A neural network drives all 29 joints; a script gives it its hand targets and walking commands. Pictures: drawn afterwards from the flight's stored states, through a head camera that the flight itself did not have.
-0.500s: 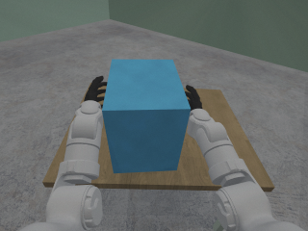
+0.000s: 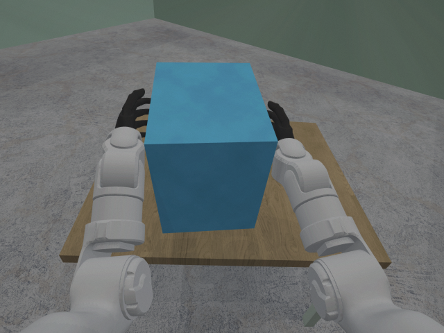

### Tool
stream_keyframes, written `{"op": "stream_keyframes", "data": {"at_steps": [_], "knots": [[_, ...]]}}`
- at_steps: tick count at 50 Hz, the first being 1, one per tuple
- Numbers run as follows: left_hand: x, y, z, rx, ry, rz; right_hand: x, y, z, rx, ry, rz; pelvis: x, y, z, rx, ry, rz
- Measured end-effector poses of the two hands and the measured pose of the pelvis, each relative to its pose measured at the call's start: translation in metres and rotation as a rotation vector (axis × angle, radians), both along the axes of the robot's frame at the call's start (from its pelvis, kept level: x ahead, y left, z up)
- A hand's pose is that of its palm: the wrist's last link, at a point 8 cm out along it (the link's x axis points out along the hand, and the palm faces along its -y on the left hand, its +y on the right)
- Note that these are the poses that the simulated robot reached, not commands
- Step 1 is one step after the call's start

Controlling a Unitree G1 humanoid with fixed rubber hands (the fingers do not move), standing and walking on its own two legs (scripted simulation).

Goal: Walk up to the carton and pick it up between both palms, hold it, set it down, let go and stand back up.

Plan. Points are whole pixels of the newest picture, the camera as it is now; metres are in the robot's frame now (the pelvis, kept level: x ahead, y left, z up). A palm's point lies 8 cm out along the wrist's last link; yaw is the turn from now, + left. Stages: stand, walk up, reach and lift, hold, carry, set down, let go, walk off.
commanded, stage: hold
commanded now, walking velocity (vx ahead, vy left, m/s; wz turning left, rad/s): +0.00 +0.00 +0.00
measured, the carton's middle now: (206, 147) +0.41 +0.02 +0.17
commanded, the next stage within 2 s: none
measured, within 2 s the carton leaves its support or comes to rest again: neither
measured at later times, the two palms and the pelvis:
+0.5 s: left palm (124, 140) +0.36 +0.15 +0.21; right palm (283, 157) +0.35 -0.11 +0.20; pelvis -0.01 +0.00 +0.00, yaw +0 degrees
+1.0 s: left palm (131, 152) +0.37 +0.15 +0.18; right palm (279, 166) +0.36 -0.12 +0.16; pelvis +0.00 +0.00 +0.00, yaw +0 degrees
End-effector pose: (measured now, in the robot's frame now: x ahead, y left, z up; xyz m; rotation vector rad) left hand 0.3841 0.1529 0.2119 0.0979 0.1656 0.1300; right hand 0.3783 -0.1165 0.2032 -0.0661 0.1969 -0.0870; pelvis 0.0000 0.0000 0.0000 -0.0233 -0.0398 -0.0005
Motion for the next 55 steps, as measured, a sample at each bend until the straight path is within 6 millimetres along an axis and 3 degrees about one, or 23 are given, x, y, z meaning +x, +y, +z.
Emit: {"op": "stream_keyframes", "data": {"at_steps": [6,12,22,32,44,49,55], "knots": [[0.008,-0.003,-0.021,0.008,0.051,-0.008,0.006,-0.003,-0.025,0.055,0.045,-0.015,0.011,-0.002,0.001,0.003,0.012,0.0],[-0.005,-0.003,-0.041,0.026,0.072,-0.019,-0.008,-0.003,-0.046,0.072,0.059,-0.025,0.014,-0.002,0.001,0.002,0.009,0.001],[-0.028,0.0,-0.005,0.002,-0.031,-0.016,-0.032,0.002,-0.019,0.033,-0.047,-0.024,-0.004,0.003,-0.001,-0.005,-0.031,0.003],[-0.019,0.001,0.006,0.0,-0.026,0.007,-0.015,0.001,0.008,0.002,-0.062,0.008,-0.014,0.0,-0.001,0.005,-0.051,0.008],[-0.003,-0.003,-0.024,0.016,0.046,-0.011,-0.003,-0.004,-0.028,0.066,-0.003,-0.015,0.001,-0.003,0.001,0.01,-0.022,0.007],[-0.009,-0.003,-0.033,0.025,0.049,-0.021,-0.011,-0.003,-0.041,0.105,-0.004,-0.03,0.003,-0.001,0.001,0.008,-0.024,0.007],[-0.019,0.0,-0.029,0.019,0.032,-0.024,-0.023,0.0,-0.039,0.107,-0.022,-0.037,-0.002,0.002,0.0,0.003,-0.04,0.008]]}}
